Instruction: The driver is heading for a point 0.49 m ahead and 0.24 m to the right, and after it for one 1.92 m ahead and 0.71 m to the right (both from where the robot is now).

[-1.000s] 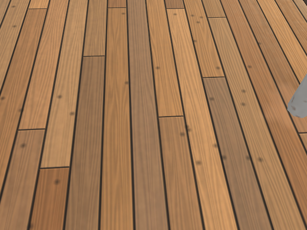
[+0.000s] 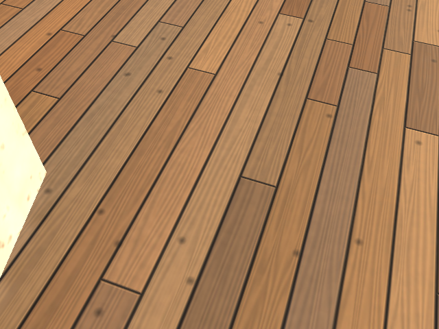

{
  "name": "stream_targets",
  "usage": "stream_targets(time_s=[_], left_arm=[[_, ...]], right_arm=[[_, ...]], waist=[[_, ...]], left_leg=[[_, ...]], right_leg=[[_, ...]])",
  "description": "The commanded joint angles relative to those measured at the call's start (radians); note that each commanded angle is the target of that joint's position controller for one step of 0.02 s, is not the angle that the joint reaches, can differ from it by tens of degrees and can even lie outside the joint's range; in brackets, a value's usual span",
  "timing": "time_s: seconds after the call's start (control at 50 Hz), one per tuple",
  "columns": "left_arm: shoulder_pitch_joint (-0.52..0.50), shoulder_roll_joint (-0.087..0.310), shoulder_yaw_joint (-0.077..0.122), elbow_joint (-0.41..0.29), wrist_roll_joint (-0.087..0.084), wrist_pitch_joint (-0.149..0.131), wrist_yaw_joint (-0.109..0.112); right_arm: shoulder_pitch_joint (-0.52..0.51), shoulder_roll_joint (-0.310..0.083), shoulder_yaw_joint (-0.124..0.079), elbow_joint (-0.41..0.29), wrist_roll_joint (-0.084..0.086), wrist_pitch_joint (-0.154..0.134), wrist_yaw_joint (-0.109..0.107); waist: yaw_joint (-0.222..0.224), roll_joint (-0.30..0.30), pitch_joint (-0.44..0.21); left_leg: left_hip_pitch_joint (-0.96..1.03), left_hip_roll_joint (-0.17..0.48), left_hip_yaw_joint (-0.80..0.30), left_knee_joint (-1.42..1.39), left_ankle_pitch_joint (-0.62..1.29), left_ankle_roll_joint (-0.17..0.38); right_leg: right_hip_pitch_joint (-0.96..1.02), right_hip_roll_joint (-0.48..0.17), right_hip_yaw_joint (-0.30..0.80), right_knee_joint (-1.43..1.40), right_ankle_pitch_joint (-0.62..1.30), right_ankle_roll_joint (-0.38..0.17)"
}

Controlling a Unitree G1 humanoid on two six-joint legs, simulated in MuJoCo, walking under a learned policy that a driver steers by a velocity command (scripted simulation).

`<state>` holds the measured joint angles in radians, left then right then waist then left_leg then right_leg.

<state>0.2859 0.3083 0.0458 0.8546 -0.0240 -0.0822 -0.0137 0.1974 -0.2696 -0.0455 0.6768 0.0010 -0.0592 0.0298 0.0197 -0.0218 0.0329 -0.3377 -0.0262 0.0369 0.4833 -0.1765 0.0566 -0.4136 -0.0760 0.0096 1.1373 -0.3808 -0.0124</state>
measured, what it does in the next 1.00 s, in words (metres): walks ahead, turning right: right foot, then left foot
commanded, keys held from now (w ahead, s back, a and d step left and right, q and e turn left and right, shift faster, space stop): w+e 0.56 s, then e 0.44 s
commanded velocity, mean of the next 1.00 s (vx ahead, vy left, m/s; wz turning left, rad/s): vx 0.38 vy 0.00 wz -0.46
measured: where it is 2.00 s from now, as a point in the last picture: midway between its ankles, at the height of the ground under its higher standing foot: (264, 313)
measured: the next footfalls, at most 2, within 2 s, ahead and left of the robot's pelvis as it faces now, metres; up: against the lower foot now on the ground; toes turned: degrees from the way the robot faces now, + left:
right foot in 0.40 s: +0.38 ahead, -0.16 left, +0.00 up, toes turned -14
left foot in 0.86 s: +0.67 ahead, -0.07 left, +0.00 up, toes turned -33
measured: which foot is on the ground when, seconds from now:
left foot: down 0.00-0.42, up 0.44-0.84, down 0.86-1.00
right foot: up 0.00-0.38, down 0.40-0.86, up 0.88-1.00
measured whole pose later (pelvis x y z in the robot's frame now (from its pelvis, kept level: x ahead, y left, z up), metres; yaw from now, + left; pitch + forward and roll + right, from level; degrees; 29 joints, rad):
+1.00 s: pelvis +0.50 -0.09 -0.01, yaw -33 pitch +2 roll +0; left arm 0.23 0.33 0.08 0.67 -0.02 0.05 0.03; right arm 0.08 -0.24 -0.04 0.67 -0.03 -0.03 -0.02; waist 0.02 -0.03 0.05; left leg -0.41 -0.01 0.02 0.49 -0.11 0.02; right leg -0.48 0.06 0.08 1.19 -0.51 0.07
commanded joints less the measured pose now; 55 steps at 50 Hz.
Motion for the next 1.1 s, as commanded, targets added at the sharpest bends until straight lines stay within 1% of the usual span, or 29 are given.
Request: stream_targets(time_s=[0.02, 0.08, 0.14, 0.2, 0.3, 0.36, 0.38, 0.4, 0.42, 0.44, 0.46, 0.48, 0.5, 0.52, 0.54, 0.6, 0.64, 0.68, 0.76, 0.82, 0.84, 0.86, 0.88, 0.9, 0.92, 0.94, 0.98, 1.02, 1.1], left_arm=[[0.021, 0.076, 0.022, -0.054, -0.001, 0.004, 0.0], [-0.027, 0.053, 0.021, -0.068, -0.002, 0.03, 0.007], [-0.093, 0.045, 0.021, -0.088, 0.002, 0.026, 0.001], [-0.186, 0.024, 0.011, -0.118, 0.006, 0.02, -0.016], [-0.301, 0.016, 0.002, -0.193, 0.006, 0.017, -0.048], [-0.252, 0.054, 0.021, -0.216, 0.007, 0.022, -0.061], [-0.16, 0.085, 0.039, -0.201, 0.006, 0.025, -0.059], [-0.004, 0.137, 0.069, -0.166, 0.004, 0.027, -0.048], [0.144, 0.23, 0.1, -0.142, 0.002, 0.038, -0.026], [0.098, 0.284, 0.105, -0.168, -0.01, 0.034, -0.022], [0.124, 0.204, 0.081, -0.176, -0.001, 0.029, -0.023], [0.1, 0.159, 0.07, -0.175, 0.008, 0.022, -0.02], [0.039, 0.144, 0.064, -0.18, 0.008, 0.016, -0.021], [-0.018, 0.107, 0.054, -0.193, 0.009, 0.014, -0.017], [-0.049, 0.097, 0.049, -0.211, 0.02, 0.015, -0.012], [-0.071, 0.123, 0.057, -0.222, 0.021, 0.014, 0.002], [-0.065, 0.154, 0.067, -0.214, 0.018, 0.025, 0.018], [-0.043, 0.158, 0.071, -0.204, 0.006, 0.046, 0.031], [0.006, 0.146, 0.071, -0.189, -0.001, 0.08, 0.045], [-0.044, 0.126, 0.068, -0.212, 0.005, 0.088, 0.054], [-0.061, 0.102, 0.061, -0.226, 0.006, 0.086, 0.053], [-0.045, 0.045, 0.041, -0.251, 0.023, 0.081, 0.051], [0.157, 0.006, 0.028, -0.244, 0.017, 0.077, 0.046], [0.213, 0.118, 0.046, -0.214, 0.008, 0.083, 0.04], [0.111, 0.179, 0.067, -0.209, -0.002, 0.101, 0.043], [0.044, 0.18, 0.073, -0.217, -0.001, 0.121, 0.051], [0.008, 0.146, 0.07, -0.238, 0.0, 0.147, 0.055], [0.021, 0.093, 0.06, -0.243, -0.001, 0.152, 0.056], [-0.034, 0.067, 0.046, -0.27, 0.015, 0.145, 0.051]], right_arm=[[0.032, -0.104, -0.035, -0.031, -0.009, -0.029, -0.002], [0.046, -0.121, -0.044, 0.006, -0.017, -0.051, -0.011], [0.064, -0.129, -0.046, 0.034, -0.019, -0.053, -0.023], [0.079, -0.147, -0.049, 0.056, -0.013, -0.051, -0.032], [0.148, -0.171, -0.059, 0.11, 0.004, -0.02, -0.041], [0.123, -0.208, -0.069, 0.106, 0.009, 0.007, -0.056], [0.115, -0.218, -0.071, 0.102, 0.009, 0.018, -0.063], [0.1, -0.216, -0.068, 0.095, 0.011, 0.023, -0.07], [0.126, -0.175, -0.049, 0.073, -0.009, 0.013, -0.074], [0.204, -0.047, -0.008, 0.032, -0.023, -0.02, -0.052], [0.111, -0.138, -0.024, 0.025, 0.007, -0.063, -0.031], [0.021, -0.16, -0.028, -0.009, 0.041, -0.082, -0.021], [-0.003, -0.143, -0.023, -0.016, 0.03, -0.091, -0.025], [-0.012, -0.154, -0.032, -0.01, 0.002, -0.087, -0.034], [0.006, -0.155, -0.036, -0.009, -0.007, -0.075, -0.033], [0.023, -0.126, -0.033, -0.012, -0.018, -0.042, -0.039], [-0.027, -0.097, -0.022, -0.028, -0.025, -0.033, -0.045], [-0.083, -0.076, -0.013, -0.035, -0.023, -0.033, -0.042], [-0.167, -0.102, -0.021, -0.06, -0.004, -0.029, -0.027], [-0.106, -0.142, -0.042, -0.047, -0.011, -0.041, -0.023], [-0.06, -0.155, -0.048, -0.039, -0.021, -0.049, -0.027], [0.005, -0.21, -0.057, -0.043, -0.041, -0.05, -0.038], [0.014, -0.232, -0.056, -0.046, -0.065, -0.032, -0.042], [0.005, -0.194, -0.057, -0.045, -0.024, -0.014, -0.04], [-0.033, -0.127, -0.039, -0.068, -0.016, -0.002, -0.046], [-0.065, -0.105, -0.029, -0.07, -0.021, 0.014, -0.049], [-0.122, -0.116, -0.027, -0.068, -0.026, 0.033, -0.055], [-0.121, -0.122, -0.032, -0.056, -0.034, 0.037, -0.058], [-0.117, -0.144, -0.042, -0.034, -0.018, 0.041, -0.06]], waist=[[-0.008, 0.12, -0.081], [-0.006, 0.091, -0.026], [-0.025, 0.078, -0.001], [-0.061, 0.068, 0.029], [-0.101, 0.055, 0.062], [-0.049, 0.108, -0.008], [0.004, 0.122, -0.068], [0.091, 0.1, -0.149], [0.137, -0.035, -0.257], [0.029, -0.262, -0.363], [0.104, -0.124, -0.417], [0.107, -0.077, -0.285], [0.056, 0.026, -0.17], [0.022, 0.036, -0.128], [-0.01, 0.008, -0.102], [-0.045, -0.002, -0.058], [-0.038, -0.009, -0.047], [-0.01, -0.044, -0.08], [0.024, -0.08, -0.112], [-0.026, -0.105, -0.119], [-0.053, -0.09, -0.143], [-0.062, 0.038, -0.252], [0.028, 0.297, -0.359], [0.028, 0.273, -0.387], [-0.013, 0.171, -0.278], [-0.018, 0.114, -0.217], [-0.001, 0.138, -0.113], [0.0, 0.171, -0.103], [-0.021, 0.147, -0.149]], left_leg=[[0.216, 0.259, -0.274, -0.296, 0.138, 0.178], [0.178, 0.259, -0.159, -0.349, 0.207, 0.176], [0.208, 0.242, -0.057, -0.364, 0.239, 0.144], [0.226, 0.238, 0.022, -0.382, 0.24, 0.117], [0.421, 0.295, 0.076, -0.309, 0.359, 0.097], [0.483, 0.301, 0.119, -0.13, 0.81, 0.061], [0.473, 0.288, 0.135, 0.006, 0.949, 0.045], [0.381, 0.25, 0.16, 0.218, 0.927, 0.012], [0.124, 0.198, 0.163, 0.536, 0.566, -0.029], [-0.317, -0.046, 0.042, 0.908, -0.353, -0.101], [-0.423, 0.0, -0.165, 0.959, -0.369, -0.068], [-0.467, 0.043, -0.154, 0.921, -0.298, -0.045], [-0.444, 0.086, -0.141, 0.813, -0.228, -0.039], [-0.385, 0.118, -0.136, 0.721, -0.193, -0.046], [-0.32, 0.13, -0.138, 0.689, -0.17, -0.055], [-0.262, 0.12, -0.101, 0.563, -0.142, -0.109], [-0.218, 0.084, -0.071, 0.413, -0.04, -0.137], [-0.138, 0.034, -0.056, 0.259, 0.125, -0.142], [-0.089, -0.019, -0.096, 0.075, 0.208, -0.133], [-0.031, -0.004, -0.128, -0.027, 0.191, -0.089], [0.068, 0.034, -0.128, -0.093, 0.307, -0.059], [0.287, 0.221, -0.277, -0.059, 0.592, 0.011], [0.531, 0.473, -0.597, -0.039, 0.833, 0.212], [0.496, 0.515, -0.711, -0.067, 0.563, 0.262], [0.414, 0.428, -0.56, -0.083, 0.399, 0.214], [0.324, 0.364, -0.448, -0.105, 0.271, 0.17], [0.14, 0.285, -0.307, -0.17, 0.17, 0.148], [0.095, 0.25, -0.207, -0.205, 0.187, 0.157], [0.136, 0.298, -0.16, -0.211, 0.237, 0.197]], right_leg=[[-0.207, -0.08, 0.055, 0.007, 0.118, 0.008], [-0.26, -0.069, 0.089, -0.072, 0.221, 0.031], [-0.291, -0.042, 0.105, -0.234, 0.391, 0.033], [-0.258, -0.022, 0.048, -0.396, 0.51, 0.021], [-0.321, -0.002, -0.008, -0.52, 0.412, -0.025], [-0.194, 0.074, -0.096, -0.524, 0.248, -0.078], [-0.072, 0.115, -0.121, -0.525, 0.211, -0.102], [0.161, 0.15, -0.112, -0.588, 0.265, -0.141], [0.478, -0.006, 0.143, -0.6, 0.304, -0.211], [0.799, -0.245, 0.733, -0.731, 0.142, -0.423], [0.83, -0.25, 0.792, -0.82, 0.071, -0.394], [0.73, -0.216, 0.637, -0.827, 0.114, -0.348], [0.563, -0.172, 0.52, -0.835, 0.225, -0.316], [0.447, -0.139, 0.442, -0.848, 0.325, -0.298], [0.356, -0.115, 0.406, -0.87, 0.398, -0.298], [0.204, -0.084, 0.308, -0.888, 0.674, -0.302], [0.129, -0.03, 0.216, -0.857, 0.812, -0.264], [0.102, 0.026, 0.169, -0.815, 0.791, -0.209], [0.174, 0.012, 0.275, -0.735, 0.599, -0.159], [0.238, 0.004, 0.378, -0.609, 0.52, -0.125], [0.22, 0.049, 0.364, -0.519, 0.47, -0.091], [0.118, 0.123, 0.282, -0.286, 0.218, -0.042], [-0.117, 0.249, 0.198, -0.041, -0.381, 0.014], [-0.18, 0.154, 0.182, 0.1, -0.33, 0.048], [-0.218, 0.118, 0.153, 0.158, -0.244, 0.076], [-0.226, 0.096, 0.124, 0.156, -0.177, 0.09], [-0.176, 0.066, 0.086, 0.115, -0.1, 0.101], [-0.119, 0.068, 0.037, 0.031, -0.063, 0.102], [-0.053, 0.03, 0.031, -0.153, -0.028, 0.09]])
Keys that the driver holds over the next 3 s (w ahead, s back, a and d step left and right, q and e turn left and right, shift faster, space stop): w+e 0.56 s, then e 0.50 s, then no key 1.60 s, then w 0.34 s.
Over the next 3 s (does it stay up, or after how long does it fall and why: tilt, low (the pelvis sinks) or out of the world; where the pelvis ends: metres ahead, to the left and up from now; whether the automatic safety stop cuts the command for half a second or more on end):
stays up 0.58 -0.14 -0.01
